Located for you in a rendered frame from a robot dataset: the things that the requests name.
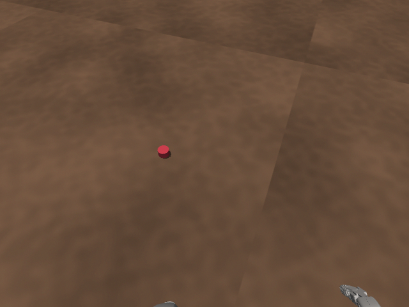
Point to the right robot hand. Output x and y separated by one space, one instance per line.
358 296

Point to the tin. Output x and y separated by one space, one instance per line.
163 151

